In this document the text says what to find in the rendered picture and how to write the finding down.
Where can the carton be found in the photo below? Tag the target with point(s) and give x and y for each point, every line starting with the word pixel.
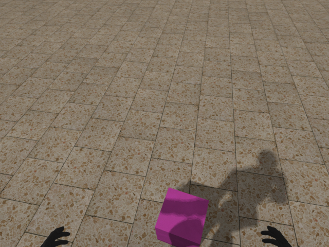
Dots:
pixel 181 219

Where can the left robot hand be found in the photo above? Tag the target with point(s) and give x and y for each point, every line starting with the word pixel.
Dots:
pixel 57 233

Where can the right robot hand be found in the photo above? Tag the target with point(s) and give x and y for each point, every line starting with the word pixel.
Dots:
pixel 280 239

